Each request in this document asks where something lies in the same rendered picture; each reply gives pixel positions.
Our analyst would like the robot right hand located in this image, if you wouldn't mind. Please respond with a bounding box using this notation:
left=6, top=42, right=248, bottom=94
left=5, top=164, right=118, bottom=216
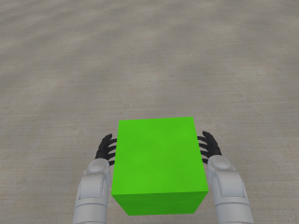
left=197, top=131, right=222, bottom=164

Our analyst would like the robot left hand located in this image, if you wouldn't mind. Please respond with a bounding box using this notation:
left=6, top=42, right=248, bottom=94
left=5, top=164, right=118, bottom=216
left=95, top=134, right=118, bottom=166

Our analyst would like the robot right forearm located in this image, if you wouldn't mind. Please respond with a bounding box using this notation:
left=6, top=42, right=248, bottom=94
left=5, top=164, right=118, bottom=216
left=207, top=155, right=254, bottom=224

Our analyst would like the robot left forearm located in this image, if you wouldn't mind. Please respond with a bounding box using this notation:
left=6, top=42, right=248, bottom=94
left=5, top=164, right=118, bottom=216
left=72, top=158, right=111, bottom=224

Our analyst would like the carton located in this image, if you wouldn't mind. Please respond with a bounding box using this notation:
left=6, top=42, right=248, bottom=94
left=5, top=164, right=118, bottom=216
left=111, top=117, right=209, bottom=216

